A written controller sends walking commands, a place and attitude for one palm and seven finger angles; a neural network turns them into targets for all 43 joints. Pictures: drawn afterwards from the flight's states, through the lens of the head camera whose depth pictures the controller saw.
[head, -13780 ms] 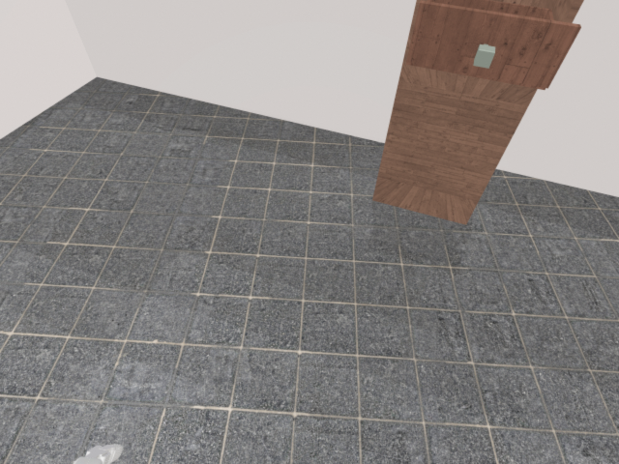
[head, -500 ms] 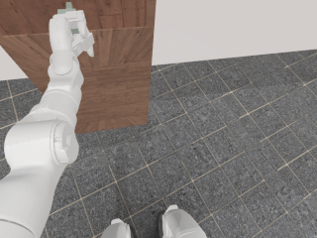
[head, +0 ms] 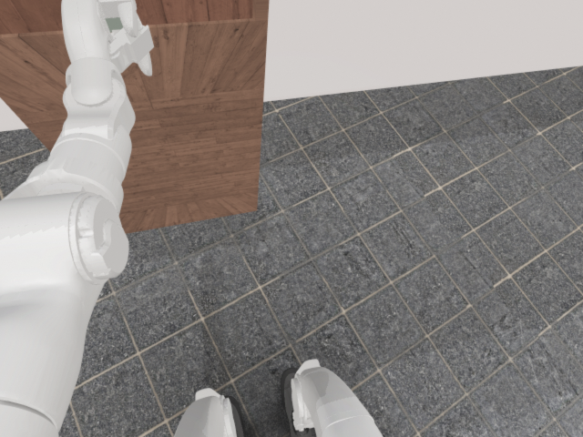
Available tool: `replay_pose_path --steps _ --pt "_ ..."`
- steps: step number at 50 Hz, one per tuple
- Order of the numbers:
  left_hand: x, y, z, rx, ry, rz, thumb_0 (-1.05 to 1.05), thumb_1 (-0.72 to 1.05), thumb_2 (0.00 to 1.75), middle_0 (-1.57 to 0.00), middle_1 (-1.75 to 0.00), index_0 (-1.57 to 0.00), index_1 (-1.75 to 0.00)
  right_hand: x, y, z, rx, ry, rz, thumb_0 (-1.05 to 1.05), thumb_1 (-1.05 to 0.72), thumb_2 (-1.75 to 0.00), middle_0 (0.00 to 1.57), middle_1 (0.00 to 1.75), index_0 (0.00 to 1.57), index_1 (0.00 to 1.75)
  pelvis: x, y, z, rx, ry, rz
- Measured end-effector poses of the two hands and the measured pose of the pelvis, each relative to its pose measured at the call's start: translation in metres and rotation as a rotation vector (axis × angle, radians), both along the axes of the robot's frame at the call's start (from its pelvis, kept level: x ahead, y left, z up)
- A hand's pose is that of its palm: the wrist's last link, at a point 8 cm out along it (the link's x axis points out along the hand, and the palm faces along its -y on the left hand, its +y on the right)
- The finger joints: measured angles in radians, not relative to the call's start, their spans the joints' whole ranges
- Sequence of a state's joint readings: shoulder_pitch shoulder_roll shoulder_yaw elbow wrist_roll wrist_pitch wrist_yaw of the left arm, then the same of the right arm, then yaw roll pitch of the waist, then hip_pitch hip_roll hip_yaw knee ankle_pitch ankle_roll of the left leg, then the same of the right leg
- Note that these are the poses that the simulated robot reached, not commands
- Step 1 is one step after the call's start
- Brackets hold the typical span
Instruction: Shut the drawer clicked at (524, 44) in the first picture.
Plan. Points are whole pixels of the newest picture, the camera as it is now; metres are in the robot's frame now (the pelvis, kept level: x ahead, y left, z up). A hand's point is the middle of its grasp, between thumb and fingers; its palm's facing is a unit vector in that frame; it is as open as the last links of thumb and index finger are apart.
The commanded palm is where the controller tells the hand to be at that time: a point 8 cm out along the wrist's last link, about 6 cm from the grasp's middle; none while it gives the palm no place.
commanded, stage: pull the fist back off the drawer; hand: left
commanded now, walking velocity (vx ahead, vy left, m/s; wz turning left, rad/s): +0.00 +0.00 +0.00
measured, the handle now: out of the picture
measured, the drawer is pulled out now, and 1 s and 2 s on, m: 0.00 0.00 0.00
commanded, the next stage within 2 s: draw the hand back to the body in 0.40 s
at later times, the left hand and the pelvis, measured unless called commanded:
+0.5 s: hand (146, 57) +0.56 +0.07 +0.11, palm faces +0.05 -1.00 +0.00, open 3.3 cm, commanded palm +0.52 +0.12 +0.12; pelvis +0.05 -0.01 +0.02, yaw -1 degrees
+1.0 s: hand (58, 149) +0.41 +0.13 +0.17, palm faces +0.03 -1.00 -0.01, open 3.3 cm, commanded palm +0.37 +0.19 +0.17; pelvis +0.04 -0.02 +0.05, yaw +0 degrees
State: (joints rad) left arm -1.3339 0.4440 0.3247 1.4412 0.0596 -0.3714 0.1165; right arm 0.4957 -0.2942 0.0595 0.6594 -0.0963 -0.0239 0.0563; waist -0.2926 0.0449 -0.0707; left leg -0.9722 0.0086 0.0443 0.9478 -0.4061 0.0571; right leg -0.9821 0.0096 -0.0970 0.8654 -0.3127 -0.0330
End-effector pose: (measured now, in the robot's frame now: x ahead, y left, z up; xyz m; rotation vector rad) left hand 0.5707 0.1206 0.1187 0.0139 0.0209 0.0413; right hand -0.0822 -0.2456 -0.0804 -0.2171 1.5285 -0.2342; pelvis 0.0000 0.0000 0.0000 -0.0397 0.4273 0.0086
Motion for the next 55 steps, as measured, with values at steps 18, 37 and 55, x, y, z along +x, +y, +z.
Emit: replay_pose_path --steps 18,37,55 --pt "-0.023 -0.006 -0.01 -0.015 -0.016 -0.001 0.02 0.89 0.9 -1.41 -1.6 -1.41 -1.6 0.071 0.0 -0.005 0.059 -0.114 -0.007 0.0 -0.91 -0.9 0.2 0.3 0.2 0.3 0.038 0.0 0.016 0.012 -0.067 -0.037" --pt "-0.088 0.035 0.013 -0.008 -0.062 0.013 0.02 0.9 0.9 -1.4 -1.6 -1.4 -1.6 0.185 -0.022 0.005 0.078 -0.382 0.061 0.0 -0.91 -0.9 0.2 0.3 0.2 0.3 0.058 -0.015 0.035 0.031 -0.171 -0.045" --pt "-0.218 0.075 0.061 0.118 -0.1 0.019 0.02 0.9 0.9 -1.4 -1.6 -1.4 -1.6 0.289 0.003 0.058 0.066 -0.797 0.202 0.01 -0.91 -0.9 0.2 0.3 0.2 0.3 0.033 -0.014 0.053 0.039 -0.395 -0.013"
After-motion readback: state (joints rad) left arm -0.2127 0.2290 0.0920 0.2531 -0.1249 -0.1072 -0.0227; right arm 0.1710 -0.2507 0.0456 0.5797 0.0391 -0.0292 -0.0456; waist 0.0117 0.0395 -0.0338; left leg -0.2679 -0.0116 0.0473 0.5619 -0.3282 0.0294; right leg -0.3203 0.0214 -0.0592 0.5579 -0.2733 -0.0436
